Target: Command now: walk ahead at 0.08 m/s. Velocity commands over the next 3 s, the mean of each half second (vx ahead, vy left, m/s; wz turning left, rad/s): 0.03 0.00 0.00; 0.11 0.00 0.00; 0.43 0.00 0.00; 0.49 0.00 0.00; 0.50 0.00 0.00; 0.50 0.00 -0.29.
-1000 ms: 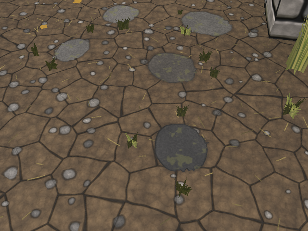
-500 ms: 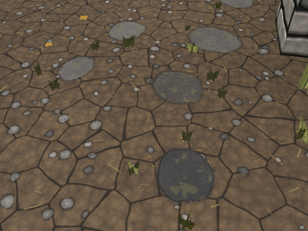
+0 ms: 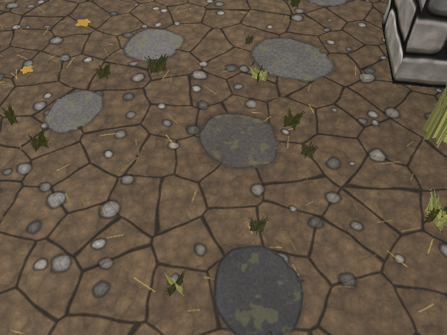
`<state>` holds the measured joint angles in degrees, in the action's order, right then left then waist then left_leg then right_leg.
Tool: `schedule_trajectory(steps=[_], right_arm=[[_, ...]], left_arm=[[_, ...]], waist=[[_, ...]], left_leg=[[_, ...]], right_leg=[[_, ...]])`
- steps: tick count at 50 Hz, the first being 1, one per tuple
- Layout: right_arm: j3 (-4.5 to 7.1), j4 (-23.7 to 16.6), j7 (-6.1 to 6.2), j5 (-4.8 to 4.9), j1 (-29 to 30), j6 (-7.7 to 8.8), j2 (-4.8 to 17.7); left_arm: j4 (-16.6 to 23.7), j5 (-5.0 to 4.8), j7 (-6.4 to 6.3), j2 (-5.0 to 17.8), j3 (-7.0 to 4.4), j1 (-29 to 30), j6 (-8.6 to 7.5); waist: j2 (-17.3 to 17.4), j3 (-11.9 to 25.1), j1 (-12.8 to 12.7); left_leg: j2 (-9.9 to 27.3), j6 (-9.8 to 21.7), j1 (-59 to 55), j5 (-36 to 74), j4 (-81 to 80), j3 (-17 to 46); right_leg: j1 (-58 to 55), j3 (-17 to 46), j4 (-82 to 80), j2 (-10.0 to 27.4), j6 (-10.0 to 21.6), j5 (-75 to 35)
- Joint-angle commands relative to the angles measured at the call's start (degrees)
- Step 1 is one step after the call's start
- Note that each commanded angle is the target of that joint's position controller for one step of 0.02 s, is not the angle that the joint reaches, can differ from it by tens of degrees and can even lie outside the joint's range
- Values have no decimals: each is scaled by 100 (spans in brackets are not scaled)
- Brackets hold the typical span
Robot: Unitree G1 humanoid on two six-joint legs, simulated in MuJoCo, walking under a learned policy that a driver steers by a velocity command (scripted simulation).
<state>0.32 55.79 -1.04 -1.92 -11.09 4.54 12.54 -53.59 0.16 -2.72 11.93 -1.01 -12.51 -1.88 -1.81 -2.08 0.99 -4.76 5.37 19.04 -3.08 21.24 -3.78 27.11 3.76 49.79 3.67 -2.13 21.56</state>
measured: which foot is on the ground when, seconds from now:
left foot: down 0.00-1.00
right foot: up 0.00-0.08, down 0.10-0.86, up 0.88-1.00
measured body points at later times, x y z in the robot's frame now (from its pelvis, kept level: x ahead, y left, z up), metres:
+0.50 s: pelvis +0.06 -0.03 +0.00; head +0.08 -0.03 +0.45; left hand +0.08 +0.20 -0.15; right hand +0.10 -0.27 -0.15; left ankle +0.09 +0.07 -0.73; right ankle +0.05 -0.14 -0.73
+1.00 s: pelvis +0.11 -0.04 +0.00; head +0.12 -0.05 +0.45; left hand +0.13 +0.20 -0.15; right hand +0.10 -0.29 -0.16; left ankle +0.09 +0.07 -0.73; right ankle +0.08 -0.15 -0.71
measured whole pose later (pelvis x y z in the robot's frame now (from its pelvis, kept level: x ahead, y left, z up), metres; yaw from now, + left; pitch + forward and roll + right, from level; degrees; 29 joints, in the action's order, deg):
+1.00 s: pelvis +0.11 -0.04 +0.00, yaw +0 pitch +0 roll +0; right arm 2.8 63.1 1.0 1.5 -19.4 3.9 12.1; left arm -60.9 -1.7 -1.0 9.3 -2.4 -17.8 -4.7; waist 1.6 0.6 1.0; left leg -0.1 2.3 12.1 -18.4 29.6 -0.9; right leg 17.6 -2.2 42.6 0.0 6.4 26.8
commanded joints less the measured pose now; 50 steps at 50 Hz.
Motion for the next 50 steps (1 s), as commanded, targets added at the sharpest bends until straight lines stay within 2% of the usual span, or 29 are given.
schedule_trajectory(steps=[1, 3, 5, 6, 7, 8, 9, 10, 12, 13, 15, 21, 37, 38, 40, 41, 43, 44, 45, 46, 47, 48, 49, 50], right_arm=[[175, -372, 120, 85, 370, -24, 848], [145, -355, 176, 173, 431, -109, 754], [60, -229, 196, 207, 185, -148, 495], [60, -195, 199, 219, 49, -158, 491], [110, -149, 247, 242, -333, -205, 474], [111, -72, 299, 166, -293, -237, 516], [121, -42, 318, 141, -335, -263, 479], [109, 45, 338, 116, -425, -293, 393], [114, 133, 327, 88, -464, -308, 408], [118, 158, 318, 113, -424, -298, 426], [111, 190, 296, 154, -327, -266, 384], [97, 324, 272, 196, -351, -265, 320], [149, 519, 320, 222, -254, -386, 308], [142, 600, 318, 221, -361, -392, 248], [229, 640, 328, 306, -433, -403, 427], [250, 611, 331, 333, -444, -365, 470], [300, 625, 301, 388, -740, -196, 586], [355, 680, 274, 388, -994, -118, 731], [395, 714, 253, 360, -1181, -66, 840], [400, 663, 247, 302, -1135, -21, 842], [400, 580, 233, 273, -971, 30, 862], [392, 481, 216, 297, -781, 62, 833], [390, 392, 204, 350, -567, 63, 822], [391, 296, 193, 406, -269, 33, 839]], left_arm=[[-133, 20, -45, 331, -86, -1007, 227], [-145, 77, -26, 375, -127, -875, 264], [-171, 159, -20, 326, -120, -863, 253], [-145, 170, -31, 477, -128, -862, 226], [-263, 85, -24, 842, -230, -637, 189], [-238, 69, -3, 556, -186, -469, 116], [-260, 86, 4, 427, -160, -367, 52], [-251, 69, 18, 425, -168, -239, 0], [-282, 15, 23, 364, -176, -276, -77], [-327, -5, 21, 345, -177, -406, -90], [-403, -13, 18, 345, -181, -567, -98], [-525, -19, 40, 298, -160, -750, -56], [-730, -19, 16, 142, -149, -740, 66], [-816, -20, 14, 83, -142, -870, 75], [-818, -86, -4, 202, -196, -871, 82], [-748, -109, -16, 213, -201, -795, 44], [-588, -149, 10, 71, -166, -571, -137], [-506, -147, 51, -55, -141, -425, -236], [-428, -146, 97, -90, -138, -276, -307], [-368, -153, 138, 6, -168, -157, -350], [-345, -176, 177, -4, -171, -183, -380], [-336, -194, 203, 39, -180, -202, -409], [-340, -219, 211, 105, -201, -224, -437], [-422, -233, 203, 107, -225, -391, -458]], waist=[[769, 743, -325], [742, 422, -407], [505, 129, -414], [180, -96, -291], [-751, -236, 123], [-849, -294, 75], [-886, -236, 143], [-773, -196, 202], [-344, -111, 138], [-123, -87, 61], [44, 18, -28], [209, 276, -91], [147, 34, -76], [156, 173, -85], [177, -146, -54], [256, -428, -31], [610, -712, 116], [927, -655, 189], [1099, -570, 229], [1025, -557, 209], [1022, -517, 116], [923, -473, 29], [869, -431, -82], [828, -362, -284]], left_leg=[[1517, 895, 724, -1138, -1057, 1188], [1422, 618, 1121, -2473, -1101, 1284], [1201, 192, 1206, -3188, -921, 1273], [975, -21, 1133, -2981, -474, 1105], [513, -163, 516, -2331, -229, 496], [453, -261, -143, -1795, 144, 375], [441, -273, -468, -1463, 300, 332], [485, -262, -666, -1294, 331, 338], [568, -201, -593, -1208, 241, 421], [599, -161, -490, -1233, 193, 462], [618, -145, -391, -1063, 172, 483], [633, -141, -646, -175, 377, 472], [656, -149, -803, 108, 416, 531], [592, -131, -865, -523, 393, 470], [522, 40, -533, -2848, 376, 510], [672, 158, -299, -3628, 216, 751], [1269, 511, -468, -4226, -242, 1674], [1750, 771, -778, -4344, -623, 2428], [2196, 1050, -901, -4379, -980, 3202], [2432, 1192, -806, -4232, -1159, 3564], [2548, 1224, -774, -4005, -1184, 3651], [2499, 1107, -773, -3674, -1182, 3421], [2319, 878, -678, -3258, -1149, 2938], [1976, 630, -335, -2869, -1044, 2307]], right_leg=[[-1595, -197, -795, -51, 37, -602], [-1897, -337, -1347, -160, 169, -890], [-1985, -212, -2099, -42, 379, -827], [-1752, 165, -2637, 285, 543, -575], [-787, 292, -2942, 264, 706, 658], [-240, 331, -3328, 178, 667, 1239], [-75, 354, -3491, 188, 577, 1323], [-47, 306, -3459, 132, 484, 1067], [-362, 168, -3190, 46, 419, 455], [-551, 85, -3072, -14, 414, 130], [-910, -5, -2861, -64, 437, -425], [-1279, -151, -2570, -133, 450, -1426], [-1383, -273, -2580, -224, 379, -1572], [-1450, -349, -2598, -290, 397, -970], [-1072, -417, -2423, -409, 588, 885], [-768, -356, -2347, -373, 683, 1462], [-80, -375, -1801, -338, 745, 1326], [208, -588, -1242, -417, 712, 789], [329, -614, -782, -425, 741, 447], [382, -474, -342, -313, 803, 471], [461, -338, -54, -199, 860, 681], [444, -268, -133, -85, 904, 803], [161, -316, -647, -35, 942, 732], [-571, -508, -1450, -128, 957, 391]])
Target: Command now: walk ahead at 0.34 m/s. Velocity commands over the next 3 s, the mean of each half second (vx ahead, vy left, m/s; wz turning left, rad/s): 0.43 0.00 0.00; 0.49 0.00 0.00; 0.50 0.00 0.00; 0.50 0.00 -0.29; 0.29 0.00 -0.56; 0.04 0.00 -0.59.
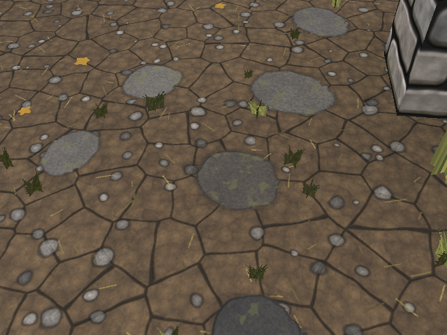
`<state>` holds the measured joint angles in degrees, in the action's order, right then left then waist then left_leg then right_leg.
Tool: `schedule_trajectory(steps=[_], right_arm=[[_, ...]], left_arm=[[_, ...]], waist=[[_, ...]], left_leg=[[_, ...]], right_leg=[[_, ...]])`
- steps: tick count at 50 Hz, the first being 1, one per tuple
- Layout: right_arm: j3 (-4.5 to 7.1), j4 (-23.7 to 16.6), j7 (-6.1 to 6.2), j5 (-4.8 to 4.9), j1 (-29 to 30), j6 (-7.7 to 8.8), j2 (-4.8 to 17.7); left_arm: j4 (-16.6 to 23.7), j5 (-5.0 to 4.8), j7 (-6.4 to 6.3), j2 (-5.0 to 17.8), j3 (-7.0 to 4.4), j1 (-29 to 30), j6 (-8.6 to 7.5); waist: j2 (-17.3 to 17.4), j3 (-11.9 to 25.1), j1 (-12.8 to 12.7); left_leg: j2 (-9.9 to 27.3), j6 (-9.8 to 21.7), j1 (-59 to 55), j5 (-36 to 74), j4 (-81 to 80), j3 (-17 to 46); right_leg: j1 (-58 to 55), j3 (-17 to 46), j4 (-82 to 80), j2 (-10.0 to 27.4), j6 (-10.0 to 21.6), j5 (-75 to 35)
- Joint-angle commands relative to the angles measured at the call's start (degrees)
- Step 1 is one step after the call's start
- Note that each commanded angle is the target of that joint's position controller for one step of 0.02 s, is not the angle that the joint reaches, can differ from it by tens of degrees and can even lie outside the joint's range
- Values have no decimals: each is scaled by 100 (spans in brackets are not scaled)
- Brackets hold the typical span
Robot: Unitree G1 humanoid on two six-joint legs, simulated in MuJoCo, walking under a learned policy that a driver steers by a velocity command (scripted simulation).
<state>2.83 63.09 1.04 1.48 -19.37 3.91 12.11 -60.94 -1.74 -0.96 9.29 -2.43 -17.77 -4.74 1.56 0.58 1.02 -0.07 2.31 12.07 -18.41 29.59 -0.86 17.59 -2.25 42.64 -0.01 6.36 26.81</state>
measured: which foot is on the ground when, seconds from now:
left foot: down 0.00-0.06, up 0.08-0.52, down 0.54-1.00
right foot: up 0.00-0.04, down 0.06-0.54, up 0.56-1.00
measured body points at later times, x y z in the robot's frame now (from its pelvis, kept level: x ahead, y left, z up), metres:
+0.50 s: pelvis +0.21 -0.01 -0.01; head +0.25 -0.01 +0.43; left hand +0.09 +0.23 -0.14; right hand +0.46 -0.21 -0.11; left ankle +0.39 +0.11 -0.72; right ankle +0.01 -0.12 -0.74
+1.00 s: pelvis +0.50 +0.00 +0.00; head +0.52 +0.00 +0.45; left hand +0.71 +0.23 -0.10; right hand +0.46 -0.26 -0.14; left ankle +0.39 +0.11 -0.74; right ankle +0.69 -0.15 -0.70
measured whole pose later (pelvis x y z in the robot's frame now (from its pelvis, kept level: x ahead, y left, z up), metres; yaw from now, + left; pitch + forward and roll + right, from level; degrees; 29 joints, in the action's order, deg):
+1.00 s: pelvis +0.50 +0.00 +0.00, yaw +0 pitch +2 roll +2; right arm 2.6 60.0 -0.1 0.9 -21.6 5.0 13.4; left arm -49.1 -1.2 0.9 13.2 -2.8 -1.2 -5.1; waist -2.2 -0.1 5.0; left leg -2.9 1.5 -1.8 -16.4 12.4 -3.3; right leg 36.4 0.3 33.1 6.1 1.5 -2.6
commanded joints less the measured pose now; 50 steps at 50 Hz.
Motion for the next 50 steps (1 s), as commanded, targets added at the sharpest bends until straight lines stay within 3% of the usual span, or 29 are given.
schedule_trajectory(steps=[1, 2, 3, 4, 5, 6, 7, 9, 11, 13, 16, 22, 24, 25, 26, 27, 28, 29, 30, 31, 32, 33, 34, 35, 37, 41, 45, 48, 50], right_arm=[[149, -496, -27, 117, 773, 48, 909], [155, -511, -26, 126, 729, 14, 884], [101, -585, -26, 108, 865, 29, 715], [3, -736, -44, 53, 1001, 86, 330], [-12, -883, -42, 54, 1073, 187, 247], [14, -889, -71, 109, 1091, 255, 408], [18, -871, -121, 137, 1040, 301, 474], [93, -811, -126, 23, 1060, 319, 595], [102, -789, -168, -8, 1106, 252, 472], [63, -928, -182, -36, 1480, 185, 328], [-29, -1254, -212, -22, 2354, 167, 189], [-53, -1628, -372, 40, 3055, 205, 409], [41, -1615, -398, 25, 2731, 250, 621], [139, -1498, -379, 25, 2221, 255, 801], [287, -1188, -338, 45, 1165, 238, 1047], [410, -932, -276, -21, 14, 207, 1418], [473, -780, -286, -134, -614, 184, 1804], [326, -739, -286, -113, -475, 173, 1297], [243, -829, -288, -57, 190, 206, 1028], [162, -984, -300, -71, 777, 248, 802], [107, -1000, -343, -144, 1088, 294, 619], [59, -951, -364, -208, 1181, 330, 479], [44, -883, -376, -205, 1143, 329, 433], [47, -821, -357, -183, 1051, 327, 484], [73, -727, -275, -177, 847, 330, 685], [109, -657, -122, -153, 374, 266, 895], [119, -575, -92, -75, -85, 225, 998], [141, -451, -88, -43, -410, 152, 1037], [176, -407, -73, -34, -468, 91, 1090]], left_arm=[[105, -12, 24, 333, -112, -248, -176], [-133, 56, 25, 388, -171, -703, -140], [-304, 78, 22, 517, -241, -1337, -104], [-378, 68, -15, 1004, -361, -2085, -92], [-364, 131, 47, 1278, -368, -2303, -150], [-229, 168, 49, 955, -249, -1770, -225], [-65, 149, 80, 760, -172, -1297, -269], [144, 136, 157, 717, -93, -737, -248], [110, 190, 146, 535, -15, -913, -169], [93, 211, 81, 660, -20, -1116, -131], [162, 211, -1, 883, -46, -1167, -122], [31, 89, -21, 989, -140, -1384, -105], [74, 113, -25, 1124, -192, -1229, -55], [96, 137, -26, 1191, -217, -1151, -13], [144, 167, -18, 1155, -199, -1029, 32], [305, 228, 9, 1034, -131, -914, 29], [339, 156, 119, 107, 122, -1707, -99], [279, -3, 147, 494, 30, -1316, -285], [549, -136, 133, 888, -77, -683, -368], [677, -121, 70, 1002, -94, -275, -395], [704, -28, 4, 1003, -162, -107, -353], [699, 34, -24, 893, -192, -278, -258], [680, 36, -38, 726, -188, -424, -169], [698, 26, -49, 629, -184, -453, -105], [873, 55, -63, 673, -201, -81, -32], [1198, 142, -21, 742, -204, 891, -46], [1405, 82, 84, 654, -122, 1745, -83], [1590, 37, 197, 694, -83, 2227, -109], [1698, 27, 273, 783, -89, 2333, -145]], waist=[[424, -523, -506], [278, -372, -607], [-142, -238, -842], [-1556, -25, -1024], [-2046, -159, -994], [-1229, -504, -687], [-810, -636, -480], [-463, -658, -239], [-615, -563, -225], [-622, -624, -290], [-604, -802, -447], [-667, -976, -431], [-815, -586, -152], [-967, -185, 133], [-993, 407, 640], [-596, 1201, 1051], [1099, 2354, 574], [980, 2294, 728], [826, 1233, 581], [147, 756, 356], [-151, 408, 127], [-31, 342, -120], [98, 250, -226], [165, 115, -281], [157, -169, -299], [50, -339, -65], [86, -433, 232], [117, -563, 384], [178, -569, 332]], left_leg=[[1109, 742, 870, -986, -1600, 1368], [796, 615, 1290, -720, -1156, 950], [511, 415, 1833, -306, -271, 543], [-26, 53, 2683, -140, 1785, -228], [-291, 78, 3744, -1176, 3121, 40], [152, 211, 4220, -922, 3911, 453], [388, 311, 4389, -273, 4084, 527], [668, 290, 4009, 558, 3545, 429], [666, 159, 3547, 937, 3129, 195], [603, 38, 3494, 1283, 2556, 35], [397, -27, 2960, 1983, 1209, -147], [295, 238, 2668, 2020, 163, -134], [60, 409, 1978, 1634, 69, -287], [-155, 516, 1243, 1456, 121, -440], [-285, 682, -91, 1501, 83, -501], [676, 1024, -2069, 1324, 272, 617], [2242, 2025, -4083, -204, -465, 3693], [2206, 1867, -3843, -582, -1313, 4572], [2014, 1552, -2969, -219, -1404, 3593], [1840, 1374, -1899, 507, -1529, 2754], [1627, 1259, -1000, 1096, -1677, 2165], [1419, 1172, -464, 1265, -1826, 1757], [1309, 1176, -164, 1244, -1984, 1546], [1254, 1207, 62, 1249, -2132, 1360], [1247, 1262, 298, 1340, -2359, 1124], [1162, 1138, -59, 1668, -2432, 801], [1036, 938, -375, 1731, -2365, 447], [1268, 916, -991, 1686, -2095, 478], [1472, 848, -1372, 1856, -1845, 551]], right_leg=[[-640, -229, -1434, -22, 51, -892], [-1449, -317, -1471, -211, -82, -1312], [-2133, 221, -1705, 115, -9, -1100], [-2812, 2207, -2762, 1383, 453, -382], [-2929, 4092, -3361, 2257, 1121, 163], [-2672, 3990, -3281, 2325, 1112, 374], [-2539, 3338, -3269, 2077, 879, 123], [-2103, 2271, -3420, 1682, 498, -1205], [-1865, 1463, -3452, 1334, 342, -2383], [-1741, 1073, -3496, 1191, 357, -2961], [-1302, 739, -3708, 1053, 322, -2924], [-2090, 541, -3551, 1434, 284, -3354], [-2429, 437, -2921, 1491, 172, -5055], [-2480, 358, -2271, 1446, 104, -6200], [-2129, 176, -1099, 1209, -43, -6744], [-671, 86, 681, 945, -215, -5271], [1549, 301, 3013, -223, -583, -798], [2175, 1151, 3904, -223, -432, 294], [2658, 970, 4061, 108, -318, -24], [2392, 821, 3792, 453, -268, -595], [2059, 719, 3444, 655, -265, -916], [1632, 777, 3176, 843, -236, -1103], [1441, 760, 2986, 890, -229, -1141], [1413, 716, 2778, 936, -244, -1132], [1714, 638, 2270, 1026, -362, -1406], [2314, 516, 808, 1011, -547, -2666], [1986, 216, -501, 695, -570, -3326], [2108, 207, -982, 598, -518, -3076], [2065, 219, -1203, 540, -385, -2669]])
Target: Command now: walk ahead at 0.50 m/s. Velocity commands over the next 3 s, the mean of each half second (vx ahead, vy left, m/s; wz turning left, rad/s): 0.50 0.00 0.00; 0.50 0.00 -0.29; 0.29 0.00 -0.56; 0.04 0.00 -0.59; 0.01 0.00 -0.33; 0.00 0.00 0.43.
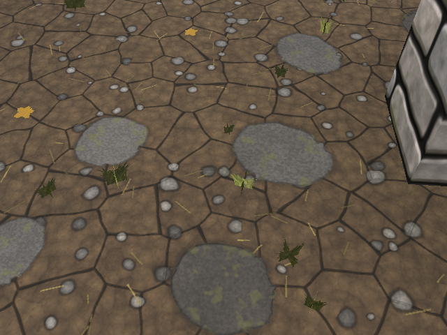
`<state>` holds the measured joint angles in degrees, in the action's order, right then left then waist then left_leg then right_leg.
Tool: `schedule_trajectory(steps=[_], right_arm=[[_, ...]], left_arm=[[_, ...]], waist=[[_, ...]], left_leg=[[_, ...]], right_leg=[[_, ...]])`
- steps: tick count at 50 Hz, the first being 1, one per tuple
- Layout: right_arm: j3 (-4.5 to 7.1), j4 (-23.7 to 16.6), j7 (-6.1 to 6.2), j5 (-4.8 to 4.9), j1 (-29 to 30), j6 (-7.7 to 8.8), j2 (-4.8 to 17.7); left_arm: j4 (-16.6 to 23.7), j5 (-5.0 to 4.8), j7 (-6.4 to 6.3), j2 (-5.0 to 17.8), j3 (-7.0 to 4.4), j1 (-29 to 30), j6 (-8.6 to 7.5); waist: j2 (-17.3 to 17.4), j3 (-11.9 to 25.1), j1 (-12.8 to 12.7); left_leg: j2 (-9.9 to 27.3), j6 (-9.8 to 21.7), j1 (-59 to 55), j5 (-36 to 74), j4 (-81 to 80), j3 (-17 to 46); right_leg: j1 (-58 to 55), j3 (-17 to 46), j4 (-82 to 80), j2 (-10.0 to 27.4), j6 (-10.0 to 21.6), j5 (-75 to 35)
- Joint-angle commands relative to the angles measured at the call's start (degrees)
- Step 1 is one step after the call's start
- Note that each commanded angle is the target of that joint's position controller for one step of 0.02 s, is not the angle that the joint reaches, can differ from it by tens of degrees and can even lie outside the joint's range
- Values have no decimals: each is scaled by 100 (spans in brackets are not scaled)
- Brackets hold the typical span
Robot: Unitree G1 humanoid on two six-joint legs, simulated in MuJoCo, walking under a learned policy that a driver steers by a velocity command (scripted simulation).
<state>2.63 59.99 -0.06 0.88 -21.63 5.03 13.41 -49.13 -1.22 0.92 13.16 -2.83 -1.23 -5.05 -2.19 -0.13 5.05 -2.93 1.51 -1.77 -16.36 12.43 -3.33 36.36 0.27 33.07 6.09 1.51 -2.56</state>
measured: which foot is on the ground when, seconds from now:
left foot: down 0.00-0.10, up 0.12-0.62, down 0.64-1.00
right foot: up 0.00-0.06, down 0.08-0.64, up 0.66-1.00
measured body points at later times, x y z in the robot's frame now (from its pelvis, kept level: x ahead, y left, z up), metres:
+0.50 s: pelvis +0.28 -0.04 +0.01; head +0.29 -0.05 +0.46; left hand +0.26 +0.22 -0.13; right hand +0.46 -0.29 -0.11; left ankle +0.47 +0.12 -0.68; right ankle +0.20 -0.13 -0.74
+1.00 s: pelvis +0.56 +0.01 +0.01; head +0.57 +0.01 +0.45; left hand +0.74 +0.25 -0.11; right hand +0.52 -0.25 -0.14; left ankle +0.51 +0.11 -0.74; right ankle +0.69 -0.19 -0.67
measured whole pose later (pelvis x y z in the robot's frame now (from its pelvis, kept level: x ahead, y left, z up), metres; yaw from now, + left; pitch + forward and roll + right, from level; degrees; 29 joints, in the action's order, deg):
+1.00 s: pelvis +0.56 +0.01 +0.01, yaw -10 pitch +1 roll +2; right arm 4.0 58.2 0.7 -1.1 -18.1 5.8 13.0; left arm -51.1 -1.4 0.1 14.8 -5.3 -8.9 -2.5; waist -2.2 0.1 2.9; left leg -1.8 2.4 0.9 -13.5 13.5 -12.6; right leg 41.7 4.2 50.7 7.1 2.4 -0.5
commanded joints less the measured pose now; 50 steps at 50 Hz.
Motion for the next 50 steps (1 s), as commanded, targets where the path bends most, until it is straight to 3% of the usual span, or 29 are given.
schedule_trajectory(steps=[1, 2, 3, 4, 5, 6, 7, 8, 9, 11, 13, 15, 18, 22, 27, 29, 30, 31, 32, 33, 34, 35, 36, 37, 39, 41, 43, 46, 50], right_arm=[[218, -99, 46, 29, -203, -50, 1003], [236, -124, 50, 27, -93, -77, 1056], [225, -163, 49, 23, 48, -108, 1031], [154, -238, 50, -24, 94, -122, 843], [-11, -382, 18, -89, -396, -52, 319], [-96, -312, -26, -8, -554, 104, 106], [64, -406, -50, 134, -63, 215, 723], [88, -559, -44, 196, 431, 263, 847], [106, -582, -4, 134, 644, 245, 790], [153, -536, 39, 38, 512, 74, 608], [147, -506, 53, 25, 426, -45, 420], [172, -639, 66, -15, 792, -81, 455], [184, -834, 34, -63, 1398, -64, 425], [124, -1045, -38, -22, 2185, -23, 320], [77, -1326, -184, 32, 2808, 42, 368], [110, -1367, -231, 38, 2722, 88, 485], [166, -1320, -230, 37, 2447, 114, 601], [268, -1150, -209, 23, 1821, 137, 768], [427, -833, -159, -3, 728, 150, 1101], [553, -667, -82, -115, -254, 138, 1594], [514, -627, -121, -130, -351, 121, 1653], [377, -668, -113, -69, -113, 133, 1121], [302, -751, -93, -39, 355, 147, 866], [247, -817, -101, -74, 807, 166, 708], [174, -779, -119, -176, 1162, 198, 419], [201, -682, -91, -177, 1112, 221, 448], [245, -622, -24, -194, 1022, 234, 605], [268, -568, 72, -216, 856, 201, 699], [281, -566, 153, -167, 649, 140, 824]], left_arm=[[522, -27, 109, 476, -72, 568, -131], [470, -24, 118, 598, -123, 281, -149], [286, -6, 108, 784, -232, -371, -160], [-40, 20, 66, 1118, -388, -1478, -163], [-207, 157, 30, 1736, -532, -2400, -148], [-287, 105, 60, 1567, -469, -2586, -120], [-221, 65, 67, 1146, -327, -2205, -133], [-88, 72, 51, 905, -251, -1688, -132], [-25, 112, 69, 743, -188, -1250, -138], [-44, 184, 111, 508, -121, -961, -170], [-162, 162, 96, 583, -141, -1132, -197], [-254, 165, 24, 761, -186, -1337, -201], [-359, 141, -73, 788, -184, -1608, -147], [-511, 80, -127, 857, -194, -1974, -120], [-763, 33, -162, 917, -249, -2347, -6], [-792, 11, -180, 968, -283, -2308, 47], [-775, 7, -182, 1016, -295, -2209, 71], [-738, 0, -181, 1017, -287, -2053, 99], [-662, 35, -175, 861, -219, -1961, 110], [-494, 122, -168, 557, -114, -2151, 90], [-545, 27, -132, -33, 44, -2727, -38], [-562, -129, -128, 646, -129, -2296, -115], [-413, -186, -137, 825, -186, -1856, -145], [-378, -150, -186, 782, -205, -1635, -126], [-417, -95, -207, 574, -267, -1757, 29], [-405, -114, -191, 340, -261, -1835, 171], [-273, -81, -196, 356, -287, -1572, 245], [-94, -27, -144, 358, -300, -1162, 241], [194, 12, 3, 251, -216, -406, 211]], waist=[[615, -435, -177], [700, -266, -374], [693, 122, -748], [549, 829, -1185], [-582, 1840, -1172], [-1433, 2439, -1120], [-962, 1763, -1129], [-624, 1099, -1017], [-169, 651, -815], [-230, 342, -465], [-192, 203, -363], [-91, 16, -388], [-83, -130, -516], [-107, -330, -760], [-133, -559, -894], [-201, -478, -763], [-282, -314, -575], [-316, 39, -212], [-195, 728, 241], [697, 1681, 380], [1999, 2356, 63], [1376, 1817, 183], [1112, 1054, 84], [656, 689, -123], [801, 287, -459], [784, 118, -567], [625, -62, -584], [518, -210, -521], [423, -414, -297]], left_leg=[[1825, 875, -106, 1936, 38, 816], [1814, 804, -151, 2669, 361, 765], [1613, 684, -84, 3645, 1128, 563], [1284, 506, 543, 3747, 2442, 300], [582, 136, 2641, 1791, 4783, -33], [-57, 27, 3957, -1491, 6083, 575], [332, 167, 4568, -1371, 6606, 997], [638, 258, 4679, -877, 6536, 831], [891, 248, 4423, -395, 6159, 711], [1157, 236, 3751, 59, 5558, 751], [1183, 173, 3651, 247, 5224, 680], [1210, 79, 4042, 725, 4692, 671], [1166, -22, 4347, 1619, 3696, 624], [931, -34, 4100, 2338, 2529, 387], [823, 125, 4284, 1856, 1888, 378], [722, 248, 3902, 1420, 1711, 332], [571, 311, 3377, 1222, 1644, 235], [361, 408, 2451, 1197, 1524, 67], [486, 588, 834, 1347, 1686, 210], [1851, 1019, -1153, 991, 1657, 1886], [2795, 1649, -2259, 180, 781, 4292], [2570, 1373, -1793, -291, 574, 3979], [2430, 1090, -971, -91, 471, 3029], [2237, 934, -122, 221, 264, 2434], [1897, 776, 884, 718, -142, 1488], [1807, 803, 1171, 1121, -371, 949], [1802, 832, 1181, 1518, -490, 557], [1766, 799, 939, 1927, -544, 87], [1719, 677, 669, 2098, -605, -493]], right_leg=[[-27, -63, -341, -130, 179, 490], [-502, -171, -418, -269, 273, 668], [-1396, -343, -521, -472, 408, 696], [-2957, -181, -365, -349, 633, 562], [-5340, 1998, -398, 1160, 1385, 893], [-6135, 4204, -1461, 1824, 1882, 1672], [-5642, 3699, -1569, 1606, 1561, 1942], [-4804, 2798, -1627, 1393, 1336, 1578], [-3894, 2134, -1823, 1159, 1229, 1030], [-2923, 1441, -2187, 815, 1093, 666], [-2637, 1109, -2432, 721, 1178, 377], [-2688, 917, -2583, 725, 1219, 140], [-2877, 616, -2675, 626, 1111, 60], [-3021, 286, -2743, 509, 969, 261], [-3919, 298, -2365, 867, 930, 72], [-4087, 378, -2060, 971, 849, -425], [-4062, 399, -1752, 943, 795, -1146], [-3916, 297, -1081, 761, 696, -2037], [-3237, 100, 152, 414, 514, -2009], [-1606, -224, 2228, -166, 222, 7], [7, 323, 3720, -955, 45, 3631], [531, 861, 4328, -619, 111, 3502], [765, 688, 4327, -328, 188, 2956], [487, 593, 4077, -47, 199, 2401], [-99, 635, 3667, 232, 221, 1843], [-170, 600, 3487, 301, 225, 1642], [182, 648, 3233, 304, 173, 1226], [600, 689, 2464, 226, 78, 458], [513, 178, 1281, 134, 85, -218]])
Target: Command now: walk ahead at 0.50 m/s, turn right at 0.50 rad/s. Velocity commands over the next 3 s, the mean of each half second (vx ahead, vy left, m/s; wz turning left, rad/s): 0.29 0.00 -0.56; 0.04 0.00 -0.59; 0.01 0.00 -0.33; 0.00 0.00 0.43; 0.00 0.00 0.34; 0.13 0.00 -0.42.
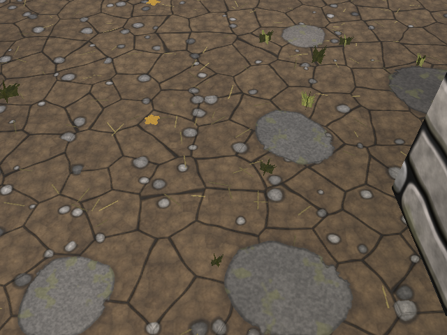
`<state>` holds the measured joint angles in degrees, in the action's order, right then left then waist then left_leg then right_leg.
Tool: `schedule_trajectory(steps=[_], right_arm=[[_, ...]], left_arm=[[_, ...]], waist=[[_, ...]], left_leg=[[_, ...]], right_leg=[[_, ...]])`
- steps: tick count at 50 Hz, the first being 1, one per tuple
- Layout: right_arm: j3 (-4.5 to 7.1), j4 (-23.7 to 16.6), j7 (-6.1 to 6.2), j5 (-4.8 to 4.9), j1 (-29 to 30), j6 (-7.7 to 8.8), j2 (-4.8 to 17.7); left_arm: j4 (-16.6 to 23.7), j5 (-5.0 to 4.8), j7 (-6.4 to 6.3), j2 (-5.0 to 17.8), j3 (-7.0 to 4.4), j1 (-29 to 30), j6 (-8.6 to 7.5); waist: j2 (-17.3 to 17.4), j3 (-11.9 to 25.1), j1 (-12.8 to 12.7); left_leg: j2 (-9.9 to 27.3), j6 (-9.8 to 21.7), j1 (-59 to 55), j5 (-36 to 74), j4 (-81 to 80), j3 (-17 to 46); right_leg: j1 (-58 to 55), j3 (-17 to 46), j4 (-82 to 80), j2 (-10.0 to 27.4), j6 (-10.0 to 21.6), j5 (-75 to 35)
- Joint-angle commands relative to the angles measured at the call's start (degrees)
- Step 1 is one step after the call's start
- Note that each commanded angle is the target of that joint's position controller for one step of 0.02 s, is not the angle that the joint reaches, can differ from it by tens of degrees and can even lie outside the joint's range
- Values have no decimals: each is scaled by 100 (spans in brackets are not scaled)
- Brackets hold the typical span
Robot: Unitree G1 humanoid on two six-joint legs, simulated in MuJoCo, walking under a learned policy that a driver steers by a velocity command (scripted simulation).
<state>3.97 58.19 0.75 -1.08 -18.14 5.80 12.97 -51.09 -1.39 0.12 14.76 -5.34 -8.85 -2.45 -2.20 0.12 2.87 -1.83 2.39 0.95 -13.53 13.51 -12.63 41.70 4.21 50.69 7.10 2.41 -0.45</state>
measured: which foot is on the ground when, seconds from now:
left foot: down 0.00-0.22, up 0.24-0.72, down 0.74-1.00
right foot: up 0.00-0.18, down 0.20-0.74, up 0.76-1.00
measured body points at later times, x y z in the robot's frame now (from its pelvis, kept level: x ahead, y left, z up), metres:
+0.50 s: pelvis +0.22 -0.06 +0.00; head +0.27 -0.09 +0.44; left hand +0.42 +0.18 -0.11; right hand +0.31 -0.38 -0.12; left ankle +0.34 +0.11 -0.67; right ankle +0.25 -0.13 -0.74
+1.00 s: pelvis +0.30 -0.03 +0.00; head +0.35 -0.05 +0.45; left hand +0.60 +0.11 -0.10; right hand +0.25 -0.35 -0.10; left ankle +0.39 +0.06 -0.74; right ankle +0.21 -0.14 -0.69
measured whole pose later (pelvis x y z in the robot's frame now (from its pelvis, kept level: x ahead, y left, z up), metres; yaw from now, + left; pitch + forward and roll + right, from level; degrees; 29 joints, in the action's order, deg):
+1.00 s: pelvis +0.30 -0.03 +0.00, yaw -36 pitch +2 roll +0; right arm 3.2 41.7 2.1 -1.1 -7.2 -0.6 16.1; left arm -36.6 -0.6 -1.2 19.8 -4.2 -9.3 3.9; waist -1.8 -4.1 1.0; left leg 2.7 0.1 15.3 -10.5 23.9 -3.4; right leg 28.1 1.8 54.8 0.7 -5.7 24.6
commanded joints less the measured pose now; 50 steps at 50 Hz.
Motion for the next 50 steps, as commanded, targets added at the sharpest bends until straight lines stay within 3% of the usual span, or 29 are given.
schedule_trajectory(steps=[1, 5, 7, 8, 9, 10, 11, 12, 13, 14, 15, 16, 17, 19, 22, 24, 29, 33, 35, 36, 37, 38, 39, 40, 41, 42, 44, 46, 50], right_arm=[[158, -353, 86, 47, 162, 36, 902], [213, -295, 98, 131, -151, -133, 1031], [256, -425, 147, 166, 101, -240, 1204], [278, -486, 184, 189, 192, -300, 1295], [286, -548, 200, 211, 318, -337, 1359], [269, -617, 186, 244, 395, -307, 1342], [78, -843, 137, -77, 205, -214, 629], [-28, -1031, 41, 37, -371, -32, 532], [85, -1070, -10, 224, 275, 75, 968], [69, -1232, 0, 318, 647, 104, 911], [81, -1136, 75, 215, 704, 56, 884], [147, -1138, 141, 60, 703, -41, 1043], [186, -1162, 157, 40, 601, -158, 1082], [168, -1257, 202, 11, 450, -310, 905], [155, -1409, 272, -10, 640, -406, 859], [113, -1525, 286, -18, 988, -436, 824], [86, -1749, 176, 39, 1529, -401, 904], [84, -1765, 40, 77, 1514, -265, 965], [117, -1656, -15, 90, 1146, -200, 1005], [171, -1592, -15, 56, 953, -181, 1165], [250, -1656, 32, -47, 884, -218, 1574], [292, -1619, 19, -258, 816, -277, 1785], [259, -1752, 38, -159, 873, -258, 1547], [187, -1859, 72, -103, 1042, -266, 1242], [145, -1957, 70, -68, 1251, -313, 1109], [117, -1992, 89, -7, 1357, -363, 1054], [108, -1997, 127, -20, 1325, -470, 1133], [144, -1982, 173, -24, 1188, -543, 1216], [233, -2027, 160, 43, 1268, -629, 1449]], left_arm=[[488, 33, 122, 53, 64, 571, -50], [867, 8, 285, 38, 114, 1097, -41], [973, 45, 349, 225, 33, 896, -37], [930, 45, 364, 385, -47, 473, -43], [781, 26, 358, 656, -179, -278, -61], [618, 49, 250, 1031, -359, -1010, -65], [550, 113, 97, 1603, -426, -1130, -31], [901, 247, 143, 1829, -413, -932, -75], [975, 239, 166, 1433, -311, -1017, -51], [981, 119, 131, 1164, -248, -673, -75], [1038, 23, 108, 991, -205, -292, -81], [1117, 36, 90, 886, -165, -29, -43], [1167, 123, 81, 878, -147, 73, -11], [1173, 154, 75, 961, -163, 6, -27], [1205, 104, -31, 1125, -199, -96, 26], [1279, 121, -146, 1121, -178, -96, 118], [1359, 94, -284, 1086, -139, -138, 292], [1463, 123, -291, 1109, -130, -115, 394], [1572, 52, -298, 1055, -96, 120, 437], [1616, 50, -309, 921, -53, 89, 448], [1632, 140, -298, 586, 42, -242, 443], [1829, 100, -279, 733, 1, -308, 374], [1720, 178, -223, 1203, -98, -553, 308], [1562, 88, -208, 1412, -187, -507, 338], [1470, 86, -241, 1353, -195, -494, 420], [1494, 101, -258, 1290, -186, -413, 496], [1636, 49, -196, 992, -92, -266, 557], [1831, 52, -172, 867, -13, 4, 551], [2039, 82, -78, 789, 118, 208, 555]], waist=[[385, -516, 5], [407, -658, 117], [640, -445, -148], [794, -157, -398], [838, 257, -787], [594, 660, -1194], [-891, 1115, -731], [-1180, 2488, -414], [-126, 2558, -822], [-45, 1729, -694], [444, 1083, -468], [467, 799, -311], [380, 728, -145], [139, 757, -4], [-82, 871, -38], [-183, 831, -164], [-451, 718, -308], [-732, 660, -305], [-724, 630, -41], [-570, 648, -24], [542, 901, -235], [1941, 685, -372], [1537, 770, -368], [1049, 686, -324], [838, 582, -400], [795, 470, -385], [964, 332, -342], [1225, 378, -187], [1314, 622, -73]], left_leg=[[1667, 586, 204, 1886, -680, 358], [1911, 543, -676, 2708, -214, 82], [1869, 396, -718, 4991, 575, -121], [1828, 310, -697, 5979, 1254, -148], [1709, 176, -499, 6141, 2237, -146], [1405, -149, 242, 5049, 3615, -197], [744, -462, 2074, -489, 5564, -62], [-228, -699, 3545, -2805, 7309, 1157], [128, -559, 3739, -2363, 7358, 1891], [356, -464, 3998, -1821, 6845, 1807], [587, -496, 3879, -1465, 6381, 1730], [698, -546, 3574, -1299, 6065, 1742], [745, -555, 3180, -1198, 5883, 1762], [646, -644, 2992, -1136, 5543, 1720], [495, -765, 3198, -670, 4968, 1726], [408, -846, 3349, -326, 4435, 1729], [173, -851, 3192, -45, 3226, 1936], [-44, -749, 2622, -335, 2362, 1886], [-32, -595, 1865, 381, 1130, 1769], [354, -437, 1151, 1184, 661, 1937], [1623, 64, 213, 2686, 800, 2934], [2557, 1203, 23, 4034, 640, 4381], [2848, 1568, 73, 4097, 647, 4529], [2439, 1323, 143, 3857, 807, 3692], [1993, 1006, 287, 3495, 861, 3057], [1860, 903, 403, 3228, 829, 2774], [1549, 877, 728, 3028, 637, 2142], [1556, 958, 502, 2946, 531, 1898], [1779, 1046, 384, 2650, 538, 1669]], right_leg=[[52, -310, -683, 18, 19, -423], [240, -694, -1207, -136, 179, 196], [-474, -1110, -1335, -546, 328, 727], [-1058, -1266, -1331, -807, 423, 948], [-2014, -1261, -1656, -1024, 574, 719], [-3375, -922, -2319, -1041, 798, -322], [-5016, 845, -1876, 260, 1162, -2954], [-6496, 3781, -2328, 1650, 2654, -3443], [-6239, 3147, -2579, 1368, 2326, -3457], [-5516, 2258, -2646, 1051, 2006, -2972], [-4588, 1768, -2819, 730, 1711, -2543], [-3815, 1531, -2969, 570, 1606, -2445], [-3279, 1391, -3062, 469, 1557, -2464], [-2834, 1249, -3070, 380, 1574, -2764], [-2759, 1180, -3007, 216, 1439, -2439], [-2740, 1268, -3036, 101, 1294, -1462], [-2937, 1800, -2900, -10, 1032, -42], [-3120, 2199, -2531, -31, 955, -710], [-3085, 2288, -2239, -224, 719, -790], [-2732, 2172, -1955, -454, 474, -166], [-1966, 1464, -807, -994, 147, 1840], [-714, 613, 239, -1786, -153, 4155], [-503, 644, 1442, -1322, -406, 4047], [-499, 551, 1876, -1168, -519, 3580], [-516, 421, 2006, -1063, -619, 3247], [-500, 364, 2104, -974, -706, 2984], [-776, -20, 1788, -905, -798, 2618], [-806, -216, 1125, -775, -863, 2476], [-1510, -444, -189, -532, -798, 2446]])
Next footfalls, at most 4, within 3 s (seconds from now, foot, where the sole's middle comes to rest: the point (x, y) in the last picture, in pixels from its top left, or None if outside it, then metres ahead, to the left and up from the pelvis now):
0.20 right None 0.29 -0.14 -0.78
0.74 left None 0.42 0.04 -0.78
1.14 right None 0.24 -0.17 -0.78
1.52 left None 0.40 0.00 -0.78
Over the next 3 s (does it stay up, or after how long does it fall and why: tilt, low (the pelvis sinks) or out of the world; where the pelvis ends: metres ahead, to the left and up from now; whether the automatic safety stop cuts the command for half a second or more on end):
stays up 0.28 -0.07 0.00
